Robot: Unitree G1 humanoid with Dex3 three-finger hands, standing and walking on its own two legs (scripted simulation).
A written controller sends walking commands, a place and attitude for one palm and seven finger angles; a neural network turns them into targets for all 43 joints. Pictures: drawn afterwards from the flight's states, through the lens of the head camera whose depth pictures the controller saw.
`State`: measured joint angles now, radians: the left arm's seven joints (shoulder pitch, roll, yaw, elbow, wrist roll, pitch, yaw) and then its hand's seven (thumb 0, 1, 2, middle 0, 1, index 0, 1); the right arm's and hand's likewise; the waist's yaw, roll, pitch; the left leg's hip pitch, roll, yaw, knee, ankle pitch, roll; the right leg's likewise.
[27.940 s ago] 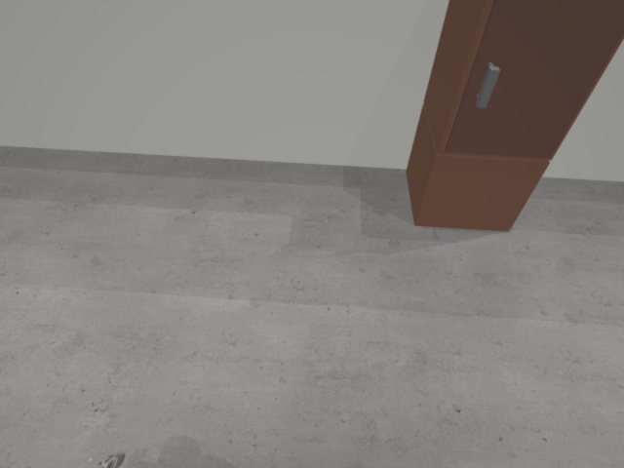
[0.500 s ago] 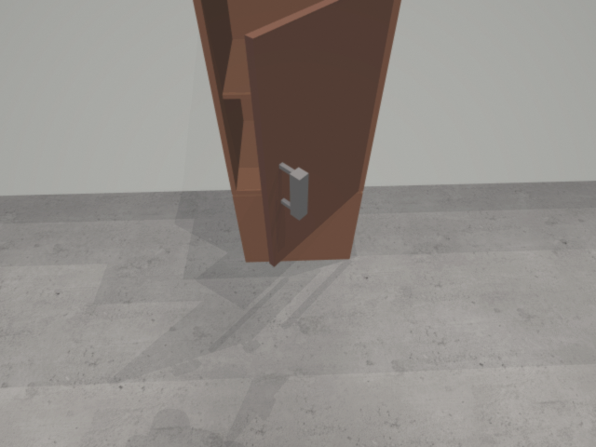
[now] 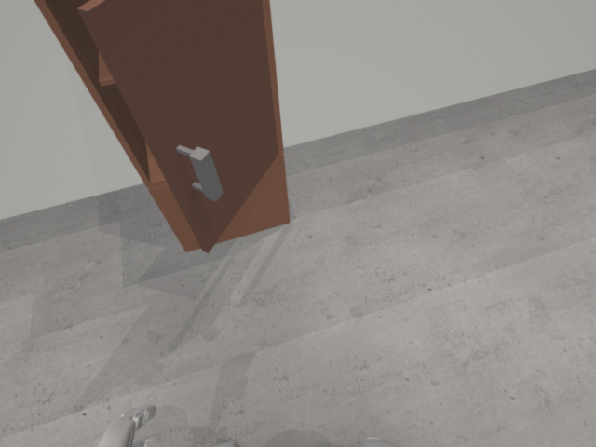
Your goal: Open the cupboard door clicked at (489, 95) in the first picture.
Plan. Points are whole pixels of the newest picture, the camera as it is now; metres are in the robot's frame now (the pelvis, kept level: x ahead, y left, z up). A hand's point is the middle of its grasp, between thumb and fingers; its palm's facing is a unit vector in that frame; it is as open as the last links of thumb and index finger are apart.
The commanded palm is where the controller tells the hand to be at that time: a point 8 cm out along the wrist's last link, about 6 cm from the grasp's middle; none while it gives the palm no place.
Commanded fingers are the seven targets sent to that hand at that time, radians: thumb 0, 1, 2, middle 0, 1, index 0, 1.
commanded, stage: walk to a spot facing it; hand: left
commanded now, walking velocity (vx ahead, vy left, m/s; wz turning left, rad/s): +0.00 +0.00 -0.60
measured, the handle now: (198, 172) +0.58 +0.24 -0.06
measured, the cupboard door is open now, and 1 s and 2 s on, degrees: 46 46 46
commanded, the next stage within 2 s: none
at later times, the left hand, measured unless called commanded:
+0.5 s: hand (199, 431) +0.15 +0.17 -0.17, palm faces -0.23 -0.95 -0.19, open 7.4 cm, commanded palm none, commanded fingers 0.00 0.90 0.90 -0.20 -0.30 -0.20 -0.30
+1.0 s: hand (278, 383) +0.22 +0.06 -0.15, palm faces -0.53 -0.82 -0.22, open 7.4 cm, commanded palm none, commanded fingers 0.00 0.90 0.90 -0.20 -0.30 -0.20 -0.30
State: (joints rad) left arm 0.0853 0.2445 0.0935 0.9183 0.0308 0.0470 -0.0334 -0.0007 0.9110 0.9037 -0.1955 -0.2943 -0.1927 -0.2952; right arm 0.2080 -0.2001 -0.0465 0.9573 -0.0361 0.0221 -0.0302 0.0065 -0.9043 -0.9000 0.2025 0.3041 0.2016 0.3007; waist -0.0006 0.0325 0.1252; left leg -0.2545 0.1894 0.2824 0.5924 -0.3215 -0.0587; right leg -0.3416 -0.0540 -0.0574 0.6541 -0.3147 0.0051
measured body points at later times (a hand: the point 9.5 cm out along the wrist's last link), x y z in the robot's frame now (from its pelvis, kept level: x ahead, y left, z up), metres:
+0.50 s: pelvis +0.03 -0.01 +0.01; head +0.09 +0.01 +0.45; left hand +0.16 +0.22 -0.15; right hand +0.06 -0.27 -0.12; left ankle +0.04 +0.11 -0.73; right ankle -0.04 -0.12 -0.66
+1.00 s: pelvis +0.06 -0.08 +0.01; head +0.09 -0.11 +0.46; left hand +0.24 +0.10 -0.13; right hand -0.03 -0.34 -0.13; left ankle +0.15 +0.04 -0.67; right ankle -0.02 -0.14 -0.73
